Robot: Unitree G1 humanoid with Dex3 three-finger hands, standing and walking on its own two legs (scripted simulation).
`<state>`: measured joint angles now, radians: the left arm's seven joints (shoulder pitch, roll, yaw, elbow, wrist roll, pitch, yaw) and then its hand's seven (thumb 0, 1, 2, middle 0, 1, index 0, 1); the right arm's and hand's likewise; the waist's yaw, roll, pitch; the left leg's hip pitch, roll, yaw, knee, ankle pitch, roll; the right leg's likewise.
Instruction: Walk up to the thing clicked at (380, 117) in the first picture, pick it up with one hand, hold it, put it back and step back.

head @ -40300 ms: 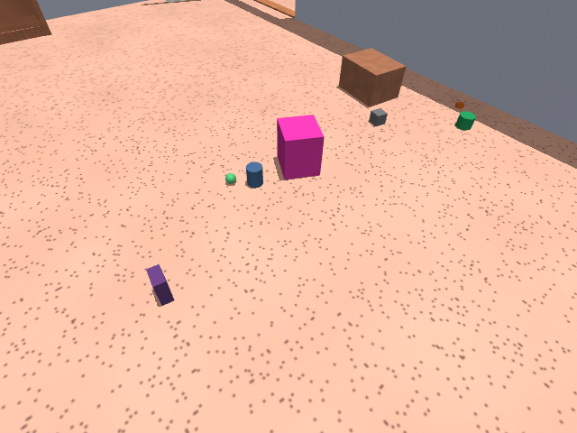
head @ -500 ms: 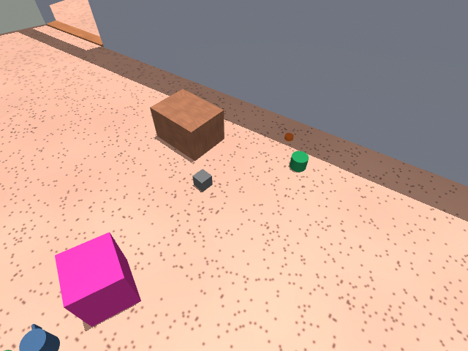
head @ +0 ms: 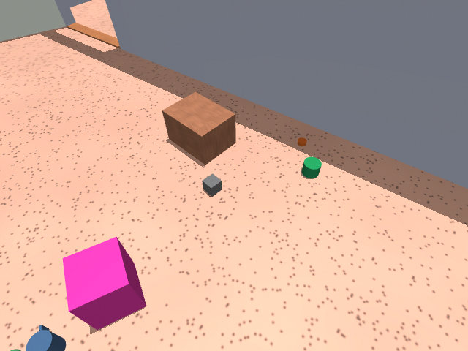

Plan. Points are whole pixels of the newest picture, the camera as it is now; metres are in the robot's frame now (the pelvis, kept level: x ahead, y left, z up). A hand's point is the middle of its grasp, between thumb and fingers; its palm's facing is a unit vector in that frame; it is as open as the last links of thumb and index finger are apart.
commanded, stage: step back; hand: left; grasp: from above
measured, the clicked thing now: (212, 185) +1.05 +0.15 -0.73
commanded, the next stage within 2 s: stand in 0.24 s
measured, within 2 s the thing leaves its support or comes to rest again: neither
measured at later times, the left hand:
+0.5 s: hand out of the picture +0.11 +0.28 -0.14, palm faces -0.01 -0.94 -0.33, open 7.4 cm
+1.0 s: hand out of the picture +0.05 +0.26 -0.14, palm faces -0.04 -0.94 -0.35, open 7.4 cm
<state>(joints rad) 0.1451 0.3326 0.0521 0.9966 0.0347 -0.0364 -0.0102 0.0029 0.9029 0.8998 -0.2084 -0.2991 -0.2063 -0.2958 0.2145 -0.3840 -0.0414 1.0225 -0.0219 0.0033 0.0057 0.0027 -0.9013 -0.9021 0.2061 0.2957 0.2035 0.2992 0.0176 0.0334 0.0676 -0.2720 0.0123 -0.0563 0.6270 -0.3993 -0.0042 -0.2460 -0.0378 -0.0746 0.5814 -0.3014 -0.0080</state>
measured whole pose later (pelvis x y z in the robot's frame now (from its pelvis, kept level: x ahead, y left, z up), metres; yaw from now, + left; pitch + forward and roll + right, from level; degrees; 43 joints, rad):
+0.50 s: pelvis +0.02 +0.03 +0.01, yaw -1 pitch -3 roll +0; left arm 0.07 0.35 0.01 1.11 0.01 -0.01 0.00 0.00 0.91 0.90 -0.20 -0.30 -0.20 -0.30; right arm 0.03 -0.33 -0.01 1.08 -0.01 -0.02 0.00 0.00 -0.90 -0.90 0.21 0.30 0.21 0.30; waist 0.02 -0.01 0.07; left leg -0.12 -0.01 -0.01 0.40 -0.22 0.00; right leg -0.10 -0.06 -0.04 0.38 -0.21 0.04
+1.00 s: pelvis -0.01 +0.01 +0.02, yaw -1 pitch -3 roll +0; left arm 0.13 0.35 0.00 1.16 0.02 -0.01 -0.01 0.00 0.91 0.90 -0.20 -0.30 -0.20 -0.30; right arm 0.12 -0.35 -0.01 1.15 -0.01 0.00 0.02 0.00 -0.90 -0.90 0.21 0.30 0.21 0.30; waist 0.00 0.01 0.06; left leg -0.12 0.02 -0.02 0.33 -0.15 -0.03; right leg -0.12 -0.03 -0.04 0.34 -0.16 0.01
